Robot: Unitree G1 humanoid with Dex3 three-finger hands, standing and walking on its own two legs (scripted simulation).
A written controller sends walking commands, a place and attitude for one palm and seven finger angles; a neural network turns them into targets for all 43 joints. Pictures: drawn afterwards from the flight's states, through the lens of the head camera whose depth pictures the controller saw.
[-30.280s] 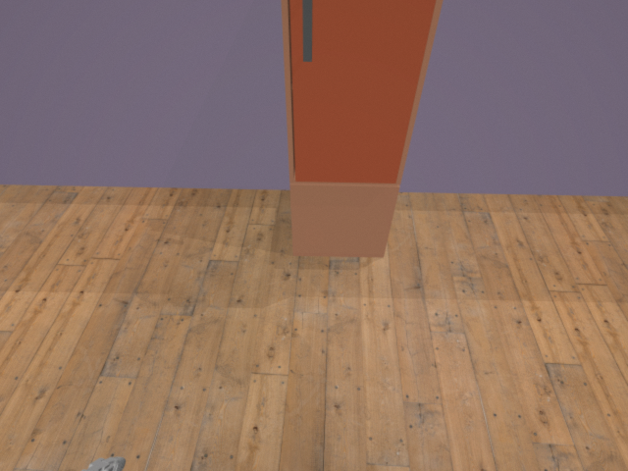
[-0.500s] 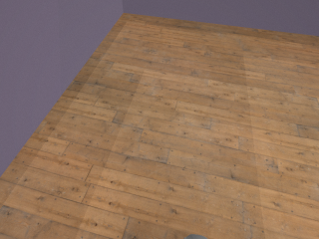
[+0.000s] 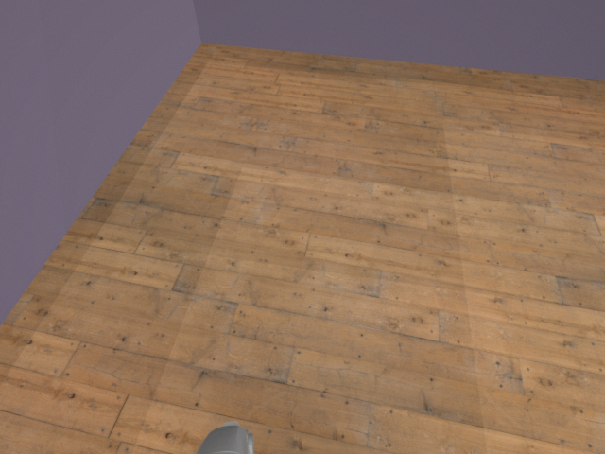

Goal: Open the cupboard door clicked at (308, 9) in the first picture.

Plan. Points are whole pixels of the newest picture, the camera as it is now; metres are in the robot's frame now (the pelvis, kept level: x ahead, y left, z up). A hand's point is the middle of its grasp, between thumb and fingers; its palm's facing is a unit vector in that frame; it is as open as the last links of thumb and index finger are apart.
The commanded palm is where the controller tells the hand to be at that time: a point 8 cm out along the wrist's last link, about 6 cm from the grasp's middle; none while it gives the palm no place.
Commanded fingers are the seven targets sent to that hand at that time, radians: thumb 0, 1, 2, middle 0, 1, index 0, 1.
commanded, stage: turn to face it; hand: left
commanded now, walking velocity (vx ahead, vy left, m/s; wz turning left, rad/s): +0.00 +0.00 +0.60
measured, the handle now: out of the picture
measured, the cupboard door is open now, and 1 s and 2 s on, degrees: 50 50 50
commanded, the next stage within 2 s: none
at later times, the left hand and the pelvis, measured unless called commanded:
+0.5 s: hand (174, 397) +0.23 +0.21 -0.16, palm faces +0.25 -0.93 -0.26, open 7.4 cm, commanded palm none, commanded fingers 0.00 0.90 0.90 -0.20 -0.30 -0.20 -0.30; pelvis +0.14 -0.01 -0.01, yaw +14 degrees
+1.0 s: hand out of the picture +0.11 +0.18 -0.19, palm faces +0.57 -0.77 -0.27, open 7.4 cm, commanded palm none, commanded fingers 0.00 0.90 0.90 -0.20 -0.30 -0.20 -0.30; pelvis +0.20 -0.02 -0.02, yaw +34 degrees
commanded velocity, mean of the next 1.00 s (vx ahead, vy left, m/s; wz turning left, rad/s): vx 0.00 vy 0.00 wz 0.60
